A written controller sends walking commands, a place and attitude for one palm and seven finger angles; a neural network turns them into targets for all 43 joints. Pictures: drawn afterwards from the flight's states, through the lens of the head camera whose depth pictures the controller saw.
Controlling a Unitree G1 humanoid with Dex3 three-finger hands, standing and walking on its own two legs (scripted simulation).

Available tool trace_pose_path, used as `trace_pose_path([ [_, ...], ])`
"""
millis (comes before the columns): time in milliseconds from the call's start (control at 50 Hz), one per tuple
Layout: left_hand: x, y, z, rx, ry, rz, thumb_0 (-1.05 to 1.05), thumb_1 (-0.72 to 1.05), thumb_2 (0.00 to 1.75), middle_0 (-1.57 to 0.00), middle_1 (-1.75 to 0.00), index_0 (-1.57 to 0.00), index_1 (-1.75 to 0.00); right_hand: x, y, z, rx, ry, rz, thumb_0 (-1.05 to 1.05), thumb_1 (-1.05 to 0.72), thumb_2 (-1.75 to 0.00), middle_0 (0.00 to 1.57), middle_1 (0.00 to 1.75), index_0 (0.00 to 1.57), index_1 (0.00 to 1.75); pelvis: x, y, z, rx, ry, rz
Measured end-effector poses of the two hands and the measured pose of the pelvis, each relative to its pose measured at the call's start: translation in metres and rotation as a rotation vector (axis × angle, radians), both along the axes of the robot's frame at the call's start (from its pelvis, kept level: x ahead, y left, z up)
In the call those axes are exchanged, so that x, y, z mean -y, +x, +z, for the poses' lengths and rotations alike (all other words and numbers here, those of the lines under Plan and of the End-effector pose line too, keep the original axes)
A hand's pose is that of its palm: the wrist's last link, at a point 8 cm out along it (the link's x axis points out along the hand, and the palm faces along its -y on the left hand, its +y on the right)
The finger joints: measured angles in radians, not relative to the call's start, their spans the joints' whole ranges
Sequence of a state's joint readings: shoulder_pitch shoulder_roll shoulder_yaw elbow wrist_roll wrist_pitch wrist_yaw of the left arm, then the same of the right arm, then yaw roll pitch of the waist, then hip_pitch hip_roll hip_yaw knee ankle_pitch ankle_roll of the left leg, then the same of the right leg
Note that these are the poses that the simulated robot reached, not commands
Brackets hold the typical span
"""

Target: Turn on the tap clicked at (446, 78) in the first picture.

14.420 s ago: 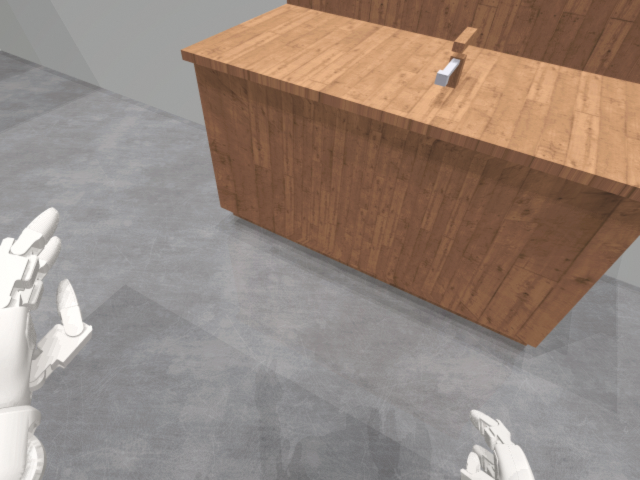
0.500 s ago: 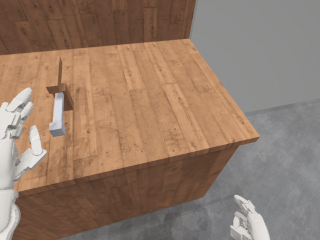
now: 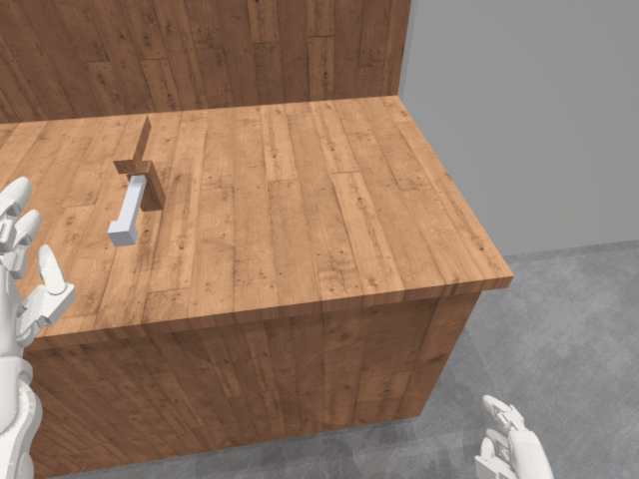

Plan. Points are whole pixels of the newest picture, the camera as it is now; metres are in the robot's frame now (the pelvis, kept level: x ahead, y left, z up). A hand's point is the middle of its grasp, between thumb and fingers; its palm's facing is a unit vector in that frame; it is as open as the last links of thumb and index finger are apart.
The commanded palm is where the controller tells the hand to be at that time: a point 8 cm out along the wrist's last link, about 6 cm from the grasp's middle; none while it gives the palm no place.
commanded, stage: turn the palm inward beside the body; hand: left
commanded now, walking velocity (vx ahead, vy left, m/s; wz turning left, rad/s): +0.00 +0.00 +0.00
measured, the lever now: (123, 233) +0.38 +0.34 +0.09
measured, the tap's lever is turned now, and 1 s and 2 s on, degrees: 0 0 0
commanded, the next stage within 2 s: reach beside the lever's end, fingers flat in 1.68 s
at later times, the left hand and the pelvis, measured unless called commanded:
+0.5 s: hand (84, 309) +0.23 +0.28 +0.14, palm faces +0.43 -0.87 -0.25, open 7.4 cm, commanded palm +0.18 +0.32 +0.17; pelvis +0.03 +0.03 +0.00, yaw +1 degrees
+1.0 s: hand (70, 331) +0.20 +0.28 +0.14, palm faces +0.43 -0.89 -0.16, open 7.4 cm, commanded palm +0.15 +0.32 +0.15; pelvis +0.02 +0.05 +0.00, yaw +0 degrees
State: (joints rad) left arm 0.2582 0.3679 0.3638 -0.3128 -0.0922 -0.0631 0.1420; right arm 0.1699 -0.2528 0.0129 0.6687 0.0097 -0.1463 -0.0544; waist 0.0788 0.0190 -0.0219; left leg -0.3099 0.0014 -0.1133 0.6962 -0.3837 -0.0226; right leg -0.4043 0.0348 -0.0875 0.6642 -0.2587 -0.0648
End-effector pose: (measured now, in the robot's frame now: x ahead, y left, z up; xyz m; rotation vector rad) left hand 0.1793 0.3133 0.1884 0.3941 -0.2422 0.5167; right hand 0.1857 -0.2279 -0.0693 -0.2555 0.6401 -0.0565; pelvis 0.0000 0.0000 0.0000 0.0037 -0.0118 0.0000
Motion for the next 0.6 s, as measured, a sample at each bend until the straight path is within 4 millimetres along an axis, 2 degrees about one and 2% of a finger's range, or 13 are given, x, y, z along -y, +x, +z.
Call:
trace_pose_path([
  [100,0.018,0.018,-0.01,-0.155,-0.038,-0.073,0.02,0.89,0.9,-0.21,-0.3,-0.2,-0.3,0.005,0.004,-0.009,0.003,0.033,-0.045,0.02,-0.9,-0.9,0.2,0.3,0.2,0.3,0.004,-0.001,0.0,-0.002,0.0,0.01],
  [180,0.028,0.023,-0.015,-0.175,-0.069,-0.112,0.02,0.89,0.9,-0.21,-0.3,-0.21,-0.3,0.006,0.006,-0.011,0.01,0.056,-0.085,0.02,-0.9,-0.9,0.2,0.3,0.2,0.3,0.003,0.002,-0.001,-0.025,0.006,0.006],
  [300,0.014,0.01,-0.016,-0.119,-0.085,-0.036,0.02,0.89,0.9,-0.22,-0.3,-0.21,-0.3,0.002,0.009,-0.013,-0.011,0.05,-0.094,0.02,-0.9,-0.9,0.2,0.3,0.2,0.3,-0.004,0.014,-0.003,-0.047,0.001,-0.001],
  [400,-0.001,0.001,-0.025,-0.14,-0.106,-0.001,0.02,0.89,0.9,-0.21,-0.3,-0.21,-0.3,-0.01,0.015,-0.011,-0.008,0.022,-0.063,0.02,-0.9,-0.9,0.2,0.3,0.2,0.3,-0.015,0.025,-0.003,-0.053,-0.007,0.009],
  [500,-0.005,0.005,-0.035,-0.147,-0.15,-0.056,0.02,0.89,0.9,-0.21,-0.3,-0.2,-0.3,-0.027,0.025,-0.004,0.032,0.008,-0.036,0.02,-0.9,-0.9,0.2,0.3,0.2,0.3,-0.028,0.032,-0.002,-0.052,-0.012,0.015],
  [600,-0.003,0.01,-0.032,-0.121,-0.153,-0.114,0.02,0.89,0.9,-0.21,-0.3,-0.2,-0.3,-0.048,0.034,0.005,0.092,0.025,-0.015,0.02,-0.9,-0.9,0.2,0.3,0.2,0.3,-0.04,0.037,-0.001,-0.051,-0.013,0.009],
])
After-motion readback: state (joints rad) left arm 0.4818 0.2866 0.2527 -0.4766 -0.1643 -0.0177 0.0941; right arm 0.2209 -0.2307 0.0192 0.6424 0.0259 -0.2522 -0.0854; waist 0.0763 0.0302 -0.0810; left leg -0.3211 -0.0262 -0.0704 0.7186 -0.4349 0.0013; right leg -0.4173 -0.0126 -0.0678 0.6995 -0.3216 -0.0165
